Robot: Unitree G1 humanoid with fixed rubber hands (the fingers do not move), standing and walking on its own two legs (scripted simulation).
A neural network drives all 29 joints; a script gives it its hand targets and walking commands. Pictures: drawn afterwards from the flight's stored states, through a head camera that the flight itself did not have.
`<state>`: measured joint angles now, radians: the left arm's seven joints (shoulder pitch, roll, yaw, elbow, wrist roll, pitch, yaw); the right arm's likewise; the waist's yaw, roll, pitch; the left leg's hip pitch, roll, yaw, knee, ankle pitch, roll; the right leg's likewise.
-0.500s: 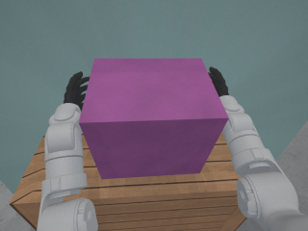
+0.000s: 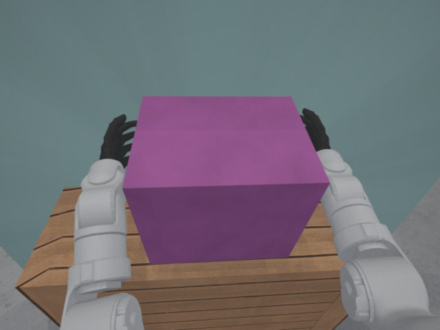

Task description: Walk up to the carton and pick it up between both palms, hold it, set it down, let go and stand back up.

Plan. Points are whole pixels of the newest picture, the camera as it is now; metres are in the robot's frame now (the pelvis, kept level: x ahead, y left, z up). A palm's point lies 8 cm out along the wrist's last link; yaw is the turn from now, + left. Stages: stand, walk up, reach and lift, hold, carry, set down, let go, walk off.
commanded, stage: set down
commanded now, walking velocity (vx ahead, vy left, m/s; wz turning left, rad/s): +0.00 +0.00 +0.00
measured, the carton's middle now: (219, 181) +0.37 +0.00 +0.12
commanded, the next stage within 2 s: none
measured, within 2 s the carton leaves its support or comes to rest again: rests again in 1.26 s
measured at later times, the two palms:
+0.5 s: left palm (118, 172) +0.38 +0.19 +0.14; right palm (312, 158) +0.41 -0.18 +0.15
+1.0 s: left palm (124, 183) +0.38 +0.18 +0.12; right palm (312, 168) +0.40 -0.18 +0.13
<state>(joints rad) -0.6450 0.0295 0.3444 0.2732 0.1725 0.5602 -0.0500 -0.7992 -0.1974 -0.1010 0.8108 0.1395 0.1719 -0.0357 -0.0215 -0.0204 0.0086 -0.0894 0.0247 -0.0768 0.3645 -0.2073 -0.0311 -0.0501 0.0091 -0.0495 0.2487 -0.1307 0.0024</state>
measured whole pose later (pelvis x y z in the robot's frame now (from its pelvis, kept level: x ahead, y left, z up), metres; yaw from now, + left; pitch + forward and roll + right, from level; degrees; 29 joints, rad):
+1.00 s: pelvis +0.01 +0.00 +0.00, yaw +0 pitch -3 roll -1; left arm -0.56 -0.01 0.32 0.40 0.17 0.35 -0.02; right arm -0.71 -0.19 -0.15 0.86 0.03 0.03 0.01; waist 0.00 -0.02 0.04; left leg -0.10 0.02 -0.08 0.36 -0.21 -0.03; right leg -0.06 0.01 -0.05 0.25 -0.14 0.00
